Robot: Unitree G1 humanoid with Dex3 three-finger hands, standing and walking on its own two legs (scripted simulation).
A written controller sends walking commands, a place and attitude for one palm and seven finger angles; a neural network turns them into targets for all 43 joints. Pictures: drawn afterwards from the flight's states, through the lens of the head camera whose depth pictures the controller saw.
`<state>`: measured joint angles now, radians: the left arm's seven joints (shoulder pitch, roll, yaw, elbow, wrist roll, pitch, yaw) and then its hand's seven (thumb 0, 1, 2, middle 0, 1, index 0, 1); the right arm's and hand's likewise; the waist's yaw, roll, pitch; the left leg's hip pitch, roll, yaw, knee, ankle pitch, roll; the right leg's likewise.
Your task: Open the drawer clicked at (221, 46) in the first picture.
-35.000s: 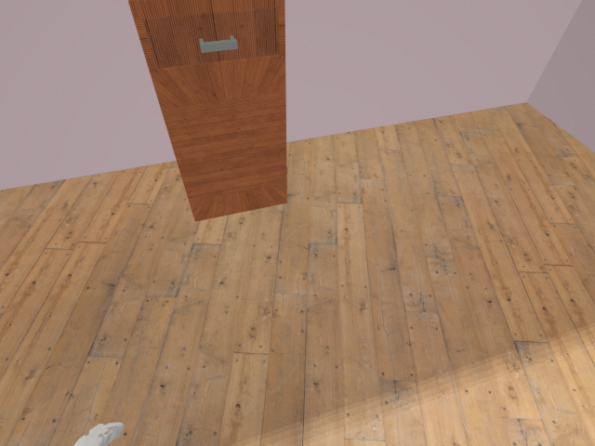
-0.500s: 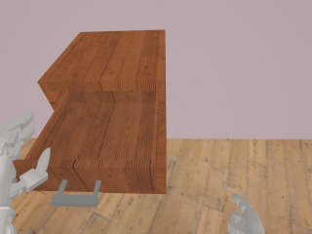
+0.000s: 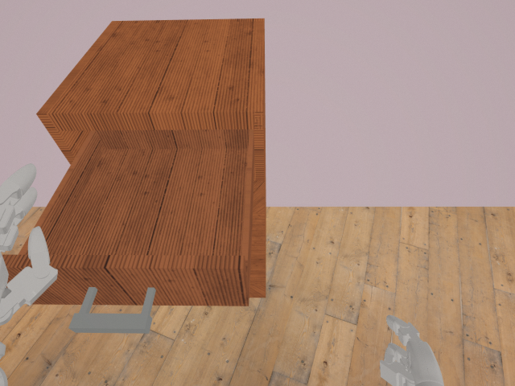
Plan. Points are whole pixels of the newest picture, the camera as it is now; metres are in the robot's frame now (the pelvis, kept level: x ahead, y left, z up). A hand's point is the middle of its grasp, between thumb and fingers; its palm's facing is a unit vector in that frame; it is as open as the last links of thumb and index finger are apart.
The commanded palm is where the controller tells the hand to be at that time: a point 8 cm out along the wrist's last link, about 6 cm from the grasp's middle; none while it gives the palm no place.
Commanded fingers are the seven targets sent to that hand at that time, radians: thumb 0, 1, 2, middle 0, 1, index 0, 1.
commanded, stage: step back with the hand held close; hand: left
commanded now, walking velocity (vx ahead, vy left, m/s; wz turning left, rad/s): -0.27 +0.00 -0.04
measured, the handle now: (116, 308) +0.22 +0.24 +0.01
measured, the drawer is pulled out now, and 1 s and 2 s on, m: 0.30 0.30 0.30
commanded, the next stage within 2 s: stop stepping back and stand still in 0.98 s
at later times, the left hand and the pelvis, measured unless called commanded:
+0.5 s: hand out of the picture +0.12 +0.27 +0.18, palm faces +0.35 -0.79 -0.50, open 7.4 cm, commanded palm +0.06 +0.31 +0.20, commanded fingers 0.00 0.90 0.90 -0.20 -0.30 -0.20 -0.30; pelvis -0.08 +0.03 -0.01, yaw -1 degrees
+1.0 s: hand out of the picture +0.04 +0.25 +0.19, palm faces +0.26 -0.85 -0.46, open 7.4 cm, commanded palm -0.03 +0.31 +0.20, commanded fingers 0.00 0.90 0.90 -0.20 -0.30 -0.20 -0.30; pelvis -0.18 +0.04 -0.01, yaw -3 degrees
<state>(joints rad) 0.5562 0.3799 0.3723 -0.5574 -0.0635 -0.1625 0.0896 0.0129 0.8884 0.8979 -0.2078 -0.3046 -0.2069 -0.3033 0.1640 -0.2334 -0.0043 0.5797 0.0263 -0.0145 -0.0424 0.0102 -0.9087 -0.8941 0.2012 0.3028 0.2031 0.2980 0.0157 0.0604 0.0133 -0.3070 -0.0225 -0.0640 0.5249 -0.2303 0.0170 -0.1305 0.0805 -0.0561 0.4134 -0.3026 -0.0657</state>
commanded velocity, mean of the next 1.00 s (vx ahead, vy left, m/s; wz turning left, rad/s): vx -0.33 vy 0.00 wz -0.03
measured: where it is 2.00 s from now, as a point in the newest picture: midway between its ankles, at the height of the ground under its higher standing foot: outside the picture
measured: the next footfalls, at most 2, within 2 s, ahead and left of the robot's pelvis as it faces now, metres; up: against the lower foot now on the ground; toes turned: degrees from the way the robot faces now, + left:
right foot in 1.08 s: -0.25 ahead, -0.09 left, +0.00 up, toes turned -4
left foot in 1.38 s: -0.25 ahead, +0.14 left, +0.00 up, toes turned +1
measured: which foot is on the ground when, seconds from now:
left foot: down 0.00-1.00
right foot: down 0.00-0.70, up 0.72-1.00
